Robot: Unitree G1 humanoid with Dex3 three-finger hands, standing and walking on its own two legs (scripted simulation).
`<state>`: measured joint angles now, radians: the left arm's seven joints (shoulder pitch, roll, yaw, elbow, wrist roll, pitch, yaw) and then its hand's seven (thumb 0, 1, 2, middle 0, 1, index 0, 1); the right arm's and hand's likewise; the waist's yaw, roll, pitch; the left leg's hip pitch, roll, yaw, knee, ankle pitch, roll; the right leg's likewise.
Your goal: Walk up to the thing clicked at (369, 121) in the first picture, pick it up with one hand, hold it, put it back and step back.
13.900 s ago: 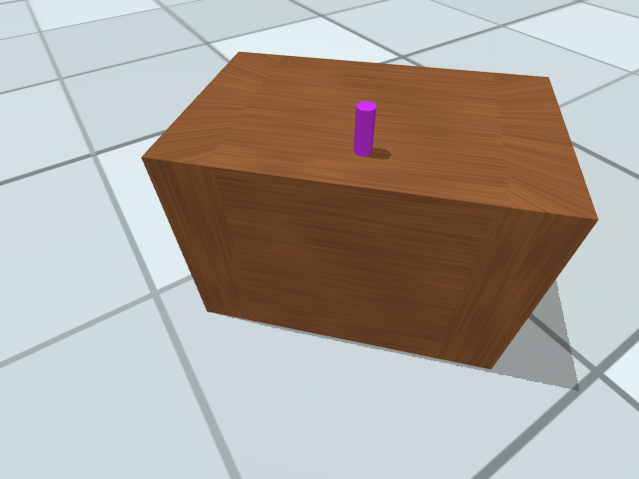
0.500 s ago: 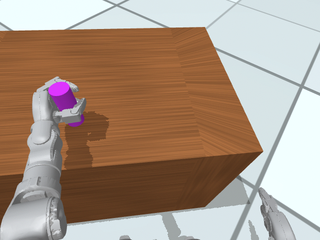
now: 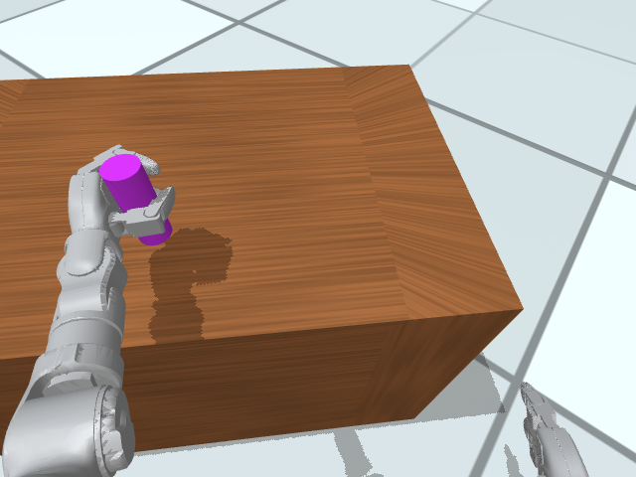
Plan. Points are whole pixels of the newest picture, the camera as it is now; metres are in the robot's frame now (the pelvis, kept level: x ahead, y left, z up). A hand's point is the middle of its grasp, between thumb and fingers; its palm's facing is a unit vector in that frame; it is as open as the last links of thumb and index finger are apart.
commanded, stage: lift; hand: left
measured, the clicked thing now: (139, 203) +0.46 +0.22 +0.10
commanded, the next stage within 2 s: hold in 1.32 s
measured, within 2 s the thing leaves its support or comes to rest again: neither
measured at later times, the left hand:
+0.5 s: hand (136, 175) +0.43 +0.19 +0.17, palm faces +0.19 -0.98 -0.02, open 6.2 cm
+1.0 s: hand (115, 181) +0.36 +0.17 +0.23, palm faces +0.19 -0.98 -0.02, open 6.2 cm
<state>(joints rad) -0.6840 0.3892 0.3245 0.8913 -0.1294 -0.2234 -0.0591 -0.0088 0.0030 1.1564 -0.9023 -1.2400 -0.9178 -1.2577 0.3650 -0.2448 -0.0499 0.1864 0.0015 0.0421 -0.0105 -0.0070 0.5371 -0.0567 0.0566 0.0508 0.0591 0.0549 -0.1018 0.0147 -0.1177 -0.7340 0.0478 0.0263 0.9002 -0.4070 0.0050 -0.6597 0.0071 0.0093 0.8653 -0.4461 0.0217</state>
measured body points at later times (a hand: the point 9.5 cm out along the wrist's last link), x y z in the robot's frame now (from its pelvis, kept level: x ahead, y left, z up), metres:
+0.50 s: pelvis +0.01 +0.00 +0.02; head +0.03 -0.01 +0.47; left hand +0.41 +0.24 +0.18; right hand +0.17 -0.27 -0.04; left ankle +0.02 +0.11 -0.69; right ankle -0.02 -0.14 -0.69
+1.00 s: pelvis -0.01 -0.01 +0.03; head -0.03 -0.04 +0.48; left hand +0.34 +0.22 +0.24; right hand +0.16 -0.27 -0.03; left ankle +0.02 +0.11 -0.69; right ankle -0.02 -0.14 -0.69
